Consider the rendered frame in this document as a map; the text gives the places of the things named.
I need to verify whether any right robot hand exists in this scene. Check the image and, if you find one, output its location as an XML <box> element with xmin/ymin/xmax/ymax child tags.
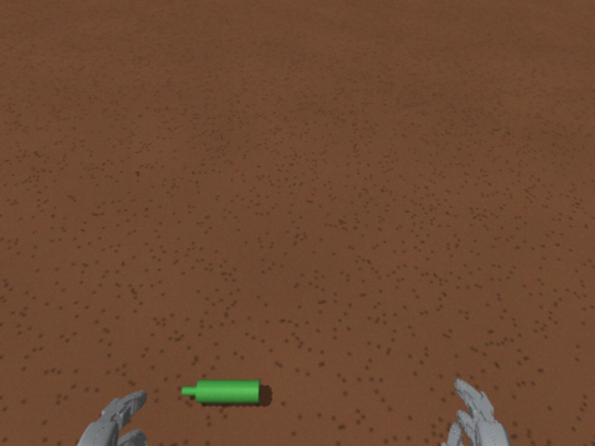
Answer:
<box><xmin>442</xmin><ymin>379</ymin><xmax>511</xmax><ymax>446</ymax></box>

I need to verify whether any left robot hand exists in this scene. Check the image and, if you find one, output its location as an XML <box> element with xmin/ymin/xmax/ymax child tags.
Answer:
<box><xmin>77</xmin><ymin>390</ymin><xmax>147</xmax><ymax>446</ymax></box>

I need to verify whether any bottle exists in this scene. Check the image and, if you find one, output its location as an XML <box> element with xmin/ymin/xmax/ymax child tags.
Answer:
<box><xmin>181</xmin><ymin>380</ymin><xmax>260</xmax><ymax>403</ymax></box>

